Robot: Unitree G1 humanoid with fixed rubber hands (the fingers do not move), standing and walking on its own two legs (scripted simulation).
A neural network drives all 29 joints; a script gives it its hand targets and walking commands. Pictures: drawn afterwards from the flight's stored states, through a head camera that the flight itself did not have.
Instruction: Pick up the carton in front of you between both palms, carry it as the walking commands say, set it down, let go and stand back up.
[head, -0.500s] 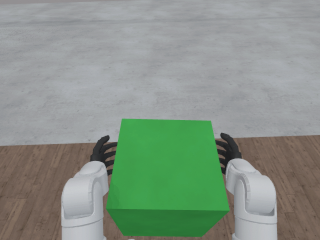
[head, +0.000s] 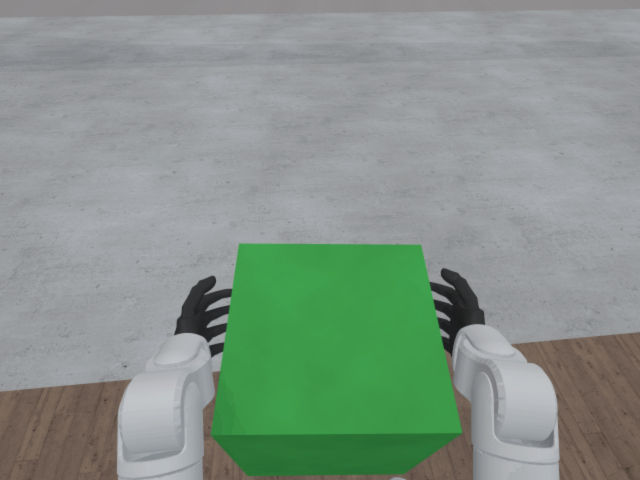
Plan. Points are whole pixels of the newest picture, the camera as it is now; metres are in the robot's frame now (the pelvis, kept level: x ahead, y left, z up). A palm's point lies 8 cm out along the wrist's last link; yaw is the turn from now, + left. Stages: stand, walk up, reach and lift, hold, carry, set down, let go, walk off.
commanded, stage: carry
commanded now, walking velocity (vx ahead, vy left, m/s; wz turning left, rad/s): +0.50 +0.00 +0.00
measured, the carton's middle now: (328, 368) +0.26 +0.00 +0.02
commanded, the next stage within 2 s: none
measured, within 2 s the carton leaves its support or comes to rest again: neither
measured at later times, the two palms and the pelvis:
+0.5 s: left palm (249, 129) +0.67 +0.13 +0.12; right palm (414, 127) +0.68 -0.17 +0.12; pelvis +0.32 -0.02 -0.01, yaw +1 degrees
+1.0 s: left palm (263, 61) +1.02 +0.14 +0.09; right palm (385, 59) +1.02 -0.16 +0.10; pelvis +0.66 +0.00 -0.02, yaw +2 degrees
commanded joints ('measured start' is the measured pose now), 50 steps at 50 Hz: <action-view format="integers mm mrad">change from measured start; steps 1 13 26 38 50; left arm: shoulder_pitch -493 -878 -1224 -1270 -1189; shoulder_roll -803 -810 -854 -967 -812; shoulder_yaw -695 -688 -522 -485 -528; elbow -50 96 436 318 368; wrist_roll -405 -487 -481 -410 -369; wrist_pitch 24 23 -15 -22 3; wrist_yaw -243 -257 -215 -139 -180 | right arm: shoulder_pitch -405 -759 -1166 -1302 -1134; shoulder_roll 789 808 886 1050 897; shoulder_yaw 671 659 530 538 579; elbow -43 131 452 278 416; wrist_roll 380 369 453 542 487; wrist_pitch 44 45 18 10 12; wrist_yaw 251 199 190 211 219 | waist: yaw -6 34 37 -55 -142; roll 155 -98 -165 73 8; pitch -65 -281 -181 -459 -226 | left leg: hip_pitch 34 -708 -549 161 147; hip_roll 210 71 -41 235 77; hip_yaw -31 -184 -17 -419 -259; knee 60 990 315 229 366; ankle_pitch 718 83 320 675 496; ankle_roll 94 45 83 214 167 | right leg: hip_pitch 107 570 655 -83 -164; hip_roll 50 -198 -121 40 57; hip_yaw -56 272 68 217 112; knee -49 -294 -152 490 -134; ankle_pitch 17 -31 474 -322 399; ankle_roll -29 -154 -114 -21 -18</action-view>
